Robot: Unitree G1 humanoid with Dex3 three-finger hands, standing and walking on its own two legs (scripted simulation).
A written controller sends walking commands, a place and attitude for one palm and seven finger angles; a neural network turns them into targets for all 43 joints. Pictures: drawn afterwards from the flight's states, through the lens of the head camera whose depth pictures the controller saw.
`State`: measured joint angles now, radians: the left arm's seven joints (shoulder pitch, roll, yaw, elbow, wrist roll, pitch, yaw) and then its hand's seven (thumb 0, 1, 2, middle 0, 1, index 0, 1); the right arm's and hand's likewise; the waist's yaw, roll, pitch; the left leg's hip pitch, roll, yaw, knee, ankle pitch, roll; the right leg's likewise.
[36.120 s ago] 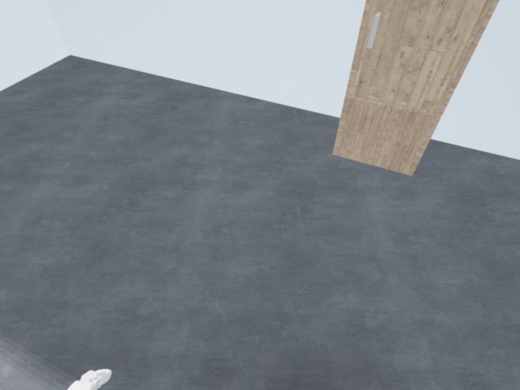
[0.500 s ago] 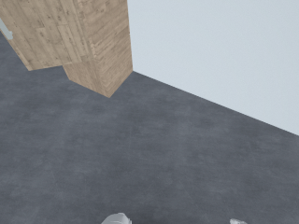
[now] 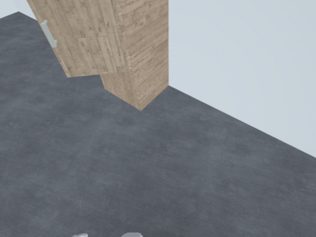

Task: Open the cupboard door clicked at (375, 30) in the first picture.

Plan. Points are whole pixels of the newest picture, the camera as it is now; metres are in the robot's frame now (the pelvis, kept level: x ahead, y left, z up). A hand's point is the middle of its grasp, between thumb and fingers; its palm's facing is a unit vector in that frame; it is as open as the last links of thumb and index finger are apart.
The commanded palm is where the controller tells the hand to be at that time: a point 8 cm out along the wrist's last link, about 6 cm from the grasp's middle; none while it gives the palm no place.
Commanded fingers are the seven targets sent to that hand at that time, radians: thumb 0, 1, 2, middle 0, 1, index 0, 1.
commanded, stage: take the last steps up to it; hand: left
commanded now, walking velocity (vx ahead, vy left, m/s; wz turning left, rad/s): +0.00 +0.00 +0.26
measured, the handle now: (49, 33) +1.04 +0.65 -0.03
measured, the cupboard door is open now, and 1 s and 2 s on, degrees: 44 44 44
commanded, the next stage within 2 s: come to a stop and stand still in 1.62 s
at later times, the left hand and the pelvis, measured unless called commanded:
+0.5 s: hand out of the picture +0.01 +0.25 -0.17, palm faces +0.22 -0.95 -0.21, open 7.4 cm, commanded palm none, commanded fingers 0.00 0.90 0.90 -0.20 -0.30 -0.20 -0.30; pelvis +0.06 +0.05 +0.01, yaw +8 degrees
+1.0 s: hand (84, 195) +0.25 +0.26 -0.14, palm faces +0.28 -0.93 -0.23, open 7.1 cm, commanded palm none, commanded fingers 0.00 0.90 0.90 -0.20 -0.30 -0.20 -0.30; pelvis +0.22 +0.06 +0.01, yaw +13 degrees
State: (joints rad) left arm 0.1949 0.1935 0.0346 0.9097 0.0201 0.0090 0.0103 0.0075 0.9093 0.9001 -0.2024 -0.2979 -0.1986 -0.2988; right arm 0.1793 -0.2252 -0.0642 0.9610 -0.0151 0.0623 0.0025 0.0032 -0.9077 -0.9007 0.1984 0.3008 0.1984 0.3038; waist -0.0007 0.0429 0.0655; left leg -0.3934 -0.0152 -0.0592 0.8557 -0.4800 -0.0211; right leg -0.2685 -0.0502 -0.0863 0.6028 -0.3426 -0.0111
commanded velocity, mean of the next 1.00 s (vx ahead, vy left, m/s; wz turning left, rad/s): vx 0.29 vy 0.14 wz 0.14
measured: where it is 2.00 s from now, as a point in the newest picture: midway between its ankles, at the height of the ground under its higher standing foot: (129, 180)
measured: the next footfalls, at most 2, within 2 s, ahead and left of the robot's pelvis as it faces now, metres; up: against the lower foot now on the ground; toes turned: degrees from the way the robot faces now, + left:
left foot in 0.38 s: +0.07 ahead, +0.14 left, +0.00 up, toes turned +13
right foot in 0.80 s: +0.28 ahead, -0.02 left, +0.00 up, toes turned +1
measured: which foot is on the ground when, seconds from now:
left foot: up 0.00-0.36, down 0.38-0.80, up 0.82-1.00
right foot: down 0.00-0.36, up 0.38-0.78, down 0.80-1.00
